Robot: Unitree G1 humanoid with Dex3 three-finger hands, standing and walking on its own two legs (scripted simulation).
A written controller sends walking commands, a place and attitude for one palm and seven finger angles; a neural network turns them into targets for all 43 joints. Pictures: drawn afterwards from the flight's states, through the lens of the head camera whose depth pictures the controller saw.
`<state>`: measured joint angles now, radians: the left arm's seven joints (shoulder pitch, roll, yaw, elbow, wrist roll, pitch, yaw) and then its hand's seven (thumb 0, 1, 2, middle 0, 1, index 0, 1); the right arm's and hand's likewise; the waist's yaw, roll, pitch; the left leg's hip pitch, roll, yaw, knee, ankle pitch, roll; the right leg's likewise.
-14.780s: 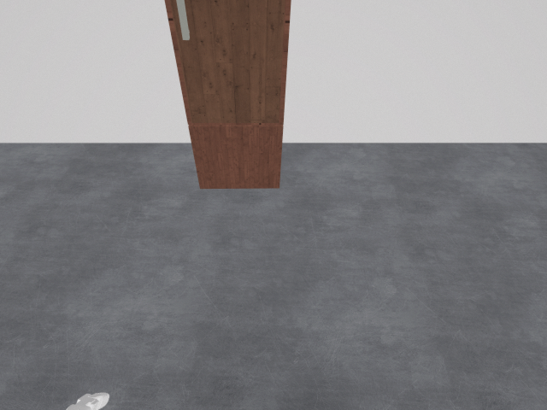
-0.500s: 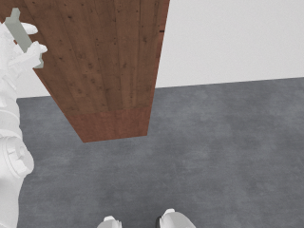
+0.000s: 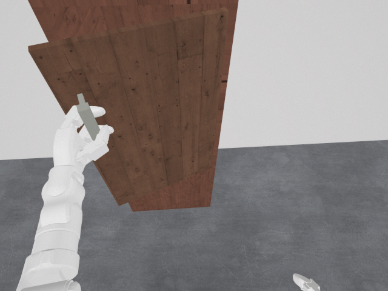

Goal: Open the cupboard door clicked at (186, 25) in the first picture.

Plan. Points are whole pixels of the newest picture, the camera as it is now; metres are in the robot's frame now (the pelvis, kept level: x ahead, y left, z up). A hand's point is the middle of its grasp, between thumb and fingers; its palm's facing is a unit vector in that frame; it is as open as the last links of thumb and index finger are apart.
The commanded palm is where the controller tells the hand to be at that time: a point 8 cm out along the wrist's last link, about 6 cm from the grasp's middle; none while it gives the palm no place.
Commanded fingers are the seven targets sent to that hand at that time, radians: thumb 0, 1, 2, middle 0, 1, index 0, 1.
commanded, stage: pull the door open along its arc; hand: left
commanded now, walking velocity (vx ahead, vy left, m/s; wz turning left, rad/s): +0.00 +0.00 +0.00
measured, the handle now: (92, 124) +0.44 +0.22 +0.11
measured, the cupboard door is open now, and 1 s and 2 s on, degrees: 22 49 51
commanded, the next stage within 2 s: open thumb and fingers to let go in 0.38 s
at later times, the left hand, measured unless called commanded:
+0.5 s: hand (163, 188) +0.28 +0.06 +0.11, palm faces +0.43 -0.90 -0.01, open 6.5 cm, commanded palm +0.24 +0.10 +0.10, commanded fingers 0.00 0.76 0.84 -0.39 -1.34 -0.39 -1.34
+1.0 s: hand (160, 188) +0.28 +0.06 +0.11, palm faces +0.43 -0.90 -0.01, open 12.4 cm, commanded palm +0.24 +0.10 +0.10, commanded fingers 0.00 -0.50 0.30 -0.26 -0.95 -0.26 -0.95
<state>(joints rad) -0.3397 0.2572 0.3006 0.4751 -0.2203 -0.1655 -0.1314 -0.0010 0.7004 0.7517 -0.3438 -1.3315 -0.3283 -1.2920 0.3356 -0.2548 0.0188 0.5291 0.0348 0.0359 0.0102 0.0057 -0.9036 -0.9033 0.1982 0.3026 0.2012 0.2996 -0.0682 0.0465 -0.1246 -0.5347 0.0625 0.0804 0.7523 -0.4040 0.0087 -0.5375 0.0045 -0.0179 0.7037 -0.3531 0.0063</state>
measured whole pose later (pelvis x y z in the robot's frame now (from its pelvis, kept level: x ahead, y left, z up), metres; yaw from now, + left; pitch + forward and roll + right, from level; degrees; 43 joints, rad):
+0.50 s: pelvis +0.01 -0.05 +0.01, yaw +4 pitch +1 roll +0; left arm 0.16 -0.09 -0.20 -0.12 0.06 0.06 0.53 0.01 0.66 0.74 -0.30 -1.25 -0.30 -1.30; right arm 0.16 -0.18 0.03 0.56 -0.06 0.11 -0.01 0.01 -0.90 -0.90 0.20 0.30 0.20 0.30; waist -0.01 0.05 -0.06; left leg -0.28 0.07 0.00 0.63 -0.36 -0.04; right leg -0.27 0.02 -0.10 0.63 -0.37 -0.05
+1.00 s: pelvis -0.01 -0.04 +0.01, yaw +5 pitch +0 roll +0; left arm 0.02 -0.11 -0.17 0.05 0.05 0.00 0.51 0.00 -0.26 0.40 -0.31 -1.21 -0.33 -1.21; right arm 0.17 -0.19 0.02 0.61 -0.06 0.07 -0.03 0.01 -0.90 -0.90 0.20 0.30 0.20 0.30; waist 0.01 0.05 -0.04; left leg -0.30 0.05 -0.01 0.63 -0.33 -0.04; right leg -0.30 -0.01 -0.10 0.64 -0.35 -0.04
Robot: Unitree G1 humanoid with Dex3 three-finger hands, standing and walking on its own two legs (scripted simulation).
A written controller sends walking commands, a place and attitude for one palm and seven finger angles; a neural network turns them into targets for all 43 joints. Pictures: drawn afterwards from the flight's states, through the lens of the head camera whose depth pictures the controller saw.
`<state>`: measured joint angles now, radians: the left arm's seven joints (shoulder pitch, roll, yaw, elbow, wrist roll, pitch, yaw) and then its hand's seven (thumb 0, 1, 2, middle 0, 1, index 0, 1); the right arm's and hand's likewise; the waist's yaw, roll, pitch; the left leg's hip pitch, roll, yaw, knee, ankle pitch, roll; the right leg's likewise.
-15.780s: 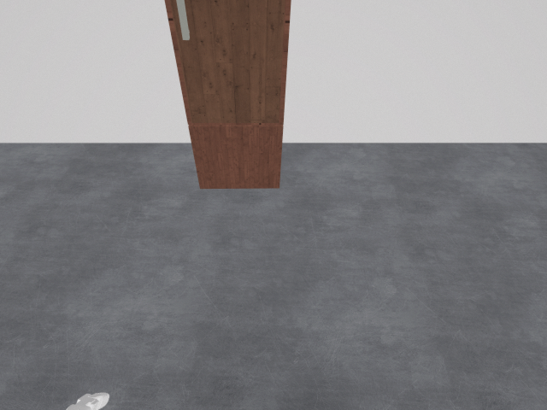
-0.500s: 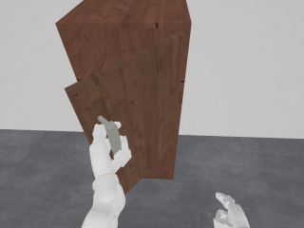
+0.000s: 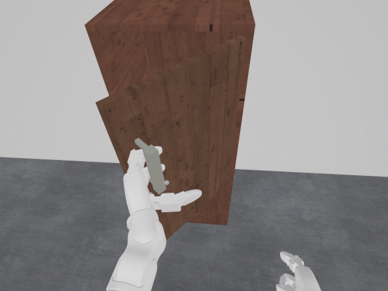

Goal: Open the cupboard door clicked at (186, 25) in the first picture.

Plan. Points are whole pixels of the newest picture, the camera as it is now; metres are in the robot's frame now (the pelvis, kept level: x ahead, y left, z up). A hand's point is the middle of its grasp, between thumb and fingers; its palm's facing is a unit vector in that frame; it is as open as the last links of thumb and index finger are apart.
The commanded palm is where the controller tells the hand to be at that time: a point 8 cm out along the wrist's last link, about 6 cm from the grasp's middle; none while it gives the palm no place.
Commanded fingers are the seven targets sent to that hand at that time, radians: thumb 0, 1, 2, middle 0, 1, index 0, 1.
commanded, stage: open thumb and fingers to let go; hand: left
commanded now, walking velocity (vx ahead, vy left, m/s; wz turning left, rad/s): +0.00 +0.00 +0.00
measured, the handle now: (150, 166) +0.34 +0.12 +0.09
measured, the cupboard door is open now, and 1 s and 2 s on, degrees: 49 51 49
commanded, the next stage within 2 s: slide the hand sideways off the handle in 0.30 s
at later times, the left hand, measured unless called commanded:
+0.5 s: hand (163, 188) +0.29 +0.08 +0.09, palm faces +0.15 -0.99 -0.09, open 15.5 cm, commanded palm +0.26 +0.12 +0.09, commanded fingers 0.00 -0.50 0.30 -0.15 -0.30 -0.15 -0.30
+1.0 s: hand (154, 205) +0.26 +0.10 +0.09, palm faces -0.09 -0.99 -0.04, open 16.3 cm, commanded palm +0.22 +0.16 +0.09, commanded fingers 0.00 -0.50 0.30 -0.15 -0.30 -0.15 -0.30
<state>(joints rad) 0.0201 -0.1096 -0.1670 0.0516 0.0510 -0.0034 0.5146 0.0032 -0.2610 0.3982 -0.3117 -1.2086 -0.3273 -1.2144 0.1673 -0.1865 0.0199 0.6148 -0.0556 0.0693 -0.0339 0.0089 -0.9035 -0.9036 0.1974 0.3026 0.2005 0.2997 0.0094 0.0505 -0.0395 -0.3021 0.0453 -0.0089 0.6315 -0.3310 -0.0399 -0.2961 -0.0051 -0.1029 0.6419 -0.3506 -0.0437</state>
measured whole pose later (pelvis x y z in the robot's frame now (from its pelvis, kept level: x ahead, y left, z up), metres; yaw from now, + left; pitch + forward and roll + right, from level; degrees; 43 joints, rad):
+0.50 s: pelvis -0.02 +0.03 -0.01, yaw -1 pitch +0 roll +0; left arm -0.09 -0.05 -0.23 0.14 0.10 -0.02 0.40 -0.01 -0.49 0.30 -0.32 -0.50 -0.25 -0.55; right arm 0.17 -0.16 0.04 0.61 -0.04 0.08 -0.02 0.01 -0.90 -0.90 0.20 0.30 0.20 0.30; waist 0.02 0.02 -0.03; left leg -0.37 0.01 0.02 0.69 -0.33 0.00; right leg -0.36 -0.04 -0.07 0.69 -0.33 -0.01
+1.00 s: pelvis -0.02 +0.02 +0.00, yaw -2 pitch -1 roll +0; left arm 0.06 0.10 -0.13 0.01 -0.08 -0.05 0.04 -0.01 -0.50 0.30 -0.18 -0.32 -0.16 -0.31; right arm 0.19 -0.20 0.07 0.56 0.00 -0.03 -0.04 0.01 -0.90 -0.90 0.20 0.30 0.20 0.30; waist 0.01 0.03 -0.01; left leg -0.32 0.04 0.03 0.65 -0.31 -0.01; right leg -0.32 -0.01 -0.06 0.65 -0.31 -0.02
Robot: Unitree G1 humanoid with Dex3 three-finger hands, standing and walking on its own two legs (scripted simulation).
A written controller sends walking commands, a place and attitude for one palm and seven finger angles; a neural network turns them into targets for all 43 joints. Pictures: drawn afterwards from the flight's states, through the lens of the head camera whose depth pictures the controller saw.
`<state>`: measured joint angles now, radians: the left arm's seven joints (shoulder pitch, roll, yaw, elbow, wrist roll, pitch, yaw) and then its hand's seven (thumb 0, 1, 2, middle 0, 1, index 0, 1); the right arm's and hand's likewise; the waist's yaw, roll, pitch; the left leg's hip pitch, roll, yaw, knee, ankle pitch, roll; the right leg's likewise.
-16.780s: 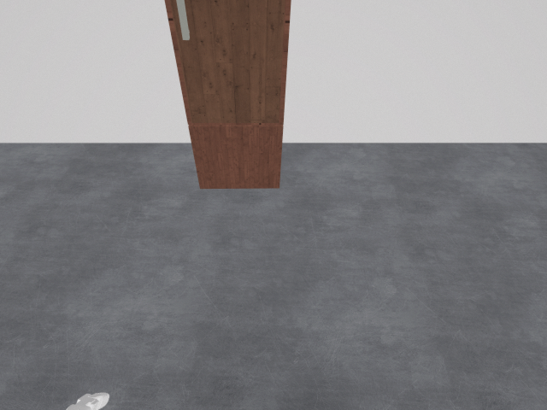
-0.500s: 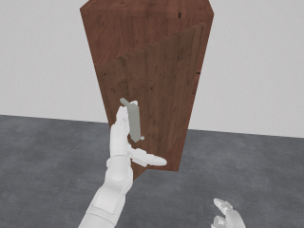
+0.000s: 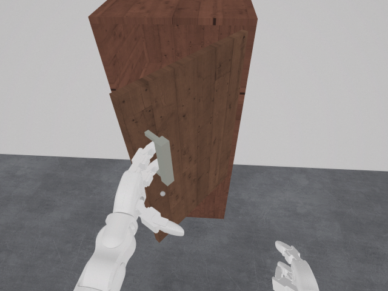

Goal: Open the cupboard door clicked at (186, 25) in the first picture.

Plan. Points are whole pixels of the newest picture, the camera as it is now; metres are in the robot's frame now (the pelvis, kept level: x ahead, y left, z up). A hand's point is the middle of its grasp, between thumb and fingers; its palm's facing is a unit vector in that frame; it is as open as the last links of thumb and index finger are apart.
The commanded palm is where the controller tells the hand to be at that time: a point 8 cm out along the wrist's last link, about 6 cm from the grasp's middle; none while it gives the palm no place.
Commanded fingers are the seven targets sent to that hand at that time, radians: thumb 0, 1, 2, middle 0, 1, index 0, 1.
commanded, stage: slide the hand sideways off the handle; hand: left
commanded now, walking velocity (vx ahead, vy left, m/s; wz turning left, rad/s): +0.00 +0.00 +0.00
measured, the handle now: (159, 158) +0.36 +0.11 +0.10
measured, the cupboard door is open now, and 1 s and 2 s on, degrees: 51 49 49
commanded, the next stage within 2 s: draw the hand back to the body in 0.60 s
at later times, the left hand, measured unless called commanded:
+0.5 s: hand (125, 218) +0.23 +0.15 +0.09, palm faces +0.03 -1.00 -0.06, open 16.3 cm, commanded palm +0.19 +0.20 +0.09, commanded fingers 0.00 -0.50 0.30 -0.15 -0.30 -0.15 -0.30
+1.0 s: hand (97, 219) +0.21 +0.18 +0.11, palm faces +0.02 -1.00 -0.08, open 16.3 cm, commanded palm +0.18 +0.24 +0.11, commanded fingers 0.00 -0.50 0.30 -0.15 -0.30 -0.15 -0.30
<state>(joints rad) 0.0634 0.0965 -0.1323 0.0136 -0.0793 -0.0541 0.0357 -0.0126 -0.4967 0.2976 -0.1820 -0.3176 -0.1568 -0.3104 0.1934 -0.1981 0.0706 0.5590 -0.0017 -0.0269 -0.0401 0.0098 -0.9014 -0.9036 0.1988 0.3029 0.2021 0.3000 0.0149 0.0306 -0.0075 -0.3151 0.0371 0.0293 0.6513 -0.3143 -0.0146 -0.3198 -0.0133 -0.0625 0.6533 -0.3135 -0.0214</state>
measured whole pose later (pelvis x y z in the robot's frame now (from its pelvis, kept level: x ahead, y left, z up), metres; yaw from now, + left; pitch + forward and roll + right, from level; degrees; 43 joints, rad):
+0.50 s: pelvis +0.03 -0.01 -0.01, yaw +2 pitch +2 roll +0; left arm 0.47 0.18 0.06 -0.25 -0.19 -0.16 -0.17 -0.01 -0.50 0.30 -0.16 -0.30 -0.15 -0.31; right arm 0.24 -0.23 0.04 0.53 0.01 -0.15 -0.05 0.01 -0.90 -0.90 0.20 0.30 0.20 0.30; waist 0.03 0.05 -0.06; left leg -0.37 0.05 -0.01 0.71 -0.38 -0.03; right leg -0.35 0.00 -0.10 0.71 -0.39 -0.03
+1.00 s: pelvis +0.02 +0.01 -0.01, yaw +2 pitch +2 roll -1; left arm 0.48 0.22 0.12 -0.35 -0.24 -0.09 -0.19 -0.01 -0.50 0.30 -0.15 -0.30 -0.15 -0.30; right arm 0.27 -0.22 0.07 0.54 0.03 -0.24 -0.07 0.01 -0.90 -0.90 0.20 0.30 0.20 0.30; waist 0.03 0.06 -0.07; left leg -0.40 0.03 0.00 0.77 -0.40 0.00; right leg -0.37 -0.02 -0.09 0.73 -0.38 0.00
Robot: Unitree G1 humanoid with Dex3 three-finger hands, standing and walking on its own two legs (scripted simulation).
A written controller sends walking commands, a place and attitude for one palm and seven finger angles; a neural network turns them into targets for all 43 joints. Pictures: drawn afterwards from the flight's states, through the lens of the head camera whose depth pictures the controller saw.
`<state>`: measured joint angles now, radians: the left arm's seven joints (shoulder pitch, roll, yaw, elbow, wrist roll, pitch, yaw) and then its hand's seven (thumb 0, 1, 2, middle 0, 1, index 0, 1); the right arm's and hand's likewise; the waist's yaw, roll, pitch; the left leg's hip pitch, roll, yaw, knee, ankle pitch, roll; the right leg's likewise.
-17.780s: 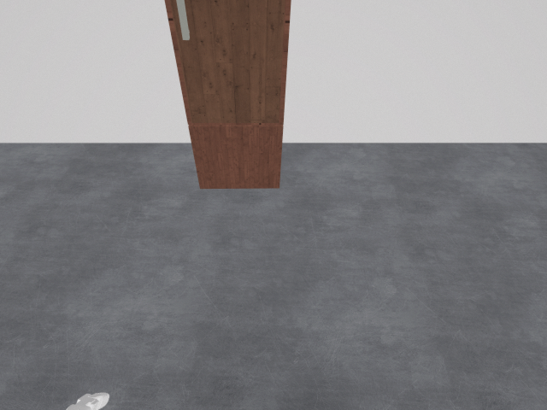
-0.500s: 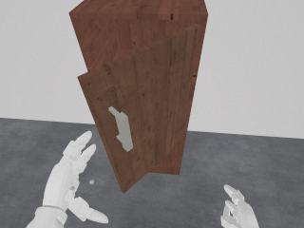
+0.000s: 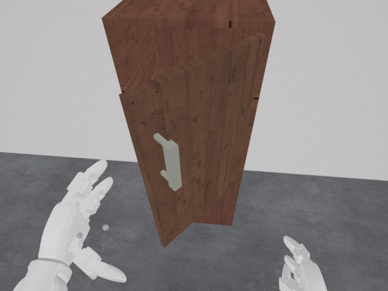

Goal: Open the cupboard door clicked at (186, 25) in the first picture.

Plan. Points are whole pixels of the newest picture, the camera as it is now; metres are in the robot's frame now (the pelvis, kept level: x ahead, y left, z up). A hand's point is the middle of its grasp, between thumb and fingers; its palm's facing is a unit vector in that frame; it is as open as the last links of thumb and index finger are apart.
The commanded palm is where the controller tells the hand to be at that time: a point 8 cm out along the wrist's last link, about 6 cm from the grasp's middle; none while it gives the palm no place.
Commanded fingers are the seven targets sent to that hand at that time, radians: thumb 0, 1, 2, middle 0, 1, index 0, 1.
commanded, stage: draw the hand back to the body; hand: left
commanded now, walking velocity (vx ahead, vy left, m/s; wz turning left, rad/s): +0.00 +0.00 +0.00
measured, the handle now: (167, 162) +0.35 +0.09 +0.11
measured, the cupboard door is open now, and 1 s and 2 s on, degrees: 49 49 49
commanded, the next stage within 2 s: step back with the hand held close in 1.28 s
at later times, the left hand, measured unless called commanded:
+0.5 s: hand (68, 215) +0.20 +0.22 +0.14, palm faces +0.29 -0.89 -0.36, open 13.9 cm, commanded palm +0.16 +0.27 +0.16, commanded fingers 0.00 0.23 0.62 -0.18 -0.30 -0.18 -0.30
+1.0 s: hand (40, 186) +0.22 +0.26 +0.18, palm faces +0.45 -0.79 -0.41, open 8.1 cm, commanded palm +0.17 +0.29 +0.19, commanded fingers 0.00 0.90 0.90 -0.20 -0.30 -0.20 -0.30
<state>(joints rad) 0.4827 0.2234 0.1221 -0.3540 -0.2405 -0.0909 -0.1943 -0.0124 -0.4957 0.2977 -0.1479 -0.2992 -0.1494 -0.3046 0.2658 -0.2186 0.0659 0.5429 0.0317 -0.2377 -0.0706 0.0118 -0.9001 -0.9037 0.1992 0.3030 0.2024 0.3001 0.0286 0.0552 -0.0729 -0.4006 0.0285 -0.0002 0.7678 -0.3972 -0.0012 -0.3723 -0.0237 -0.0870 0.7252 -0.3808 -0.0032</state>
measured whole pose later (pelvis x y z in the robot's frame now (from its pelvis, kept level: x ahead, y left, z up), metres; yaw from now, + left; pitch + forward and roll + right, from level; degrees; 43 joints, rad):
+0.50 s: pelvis +0.01 +0.01 +0.02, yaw -1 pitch -3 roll -1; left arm 0.52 0.30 0.17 -0.42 -0.03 -0.05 0.10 -0.01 -0.09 0.47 -0.17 -0.30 -0.17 -0.31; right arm 0.23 -0.21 0.07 0.61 -0.01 -0.19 -0.10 0.01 -0.90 -0.90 0.20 0.30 0.20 0.30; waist 0.06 0.05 0.01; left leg -0.18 0.02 0.02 0.54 -0.31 0.01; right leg -0.16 -0.02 -0.07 0.50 -0.28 0.01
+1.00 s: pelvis +0.02 +0.00 +0.03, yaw -2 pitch -5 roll -1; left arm 0.44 0.34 0.34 -0.36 -0.04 -0.07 0.11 0.01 0.75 0.83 -0.20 -0.30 -0.20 -0.31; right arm 0.18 -0.23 0.02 0.65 -0.01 -0.11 -0.08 0.01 -0.90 -0.90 0.20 0.30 0.20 0.30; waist 0.08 0.06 0.03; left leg -0.05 0.04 0.04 0.40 -0.26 -0.01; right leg -0.04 0.00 -0.05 0.36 -0.24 -0.01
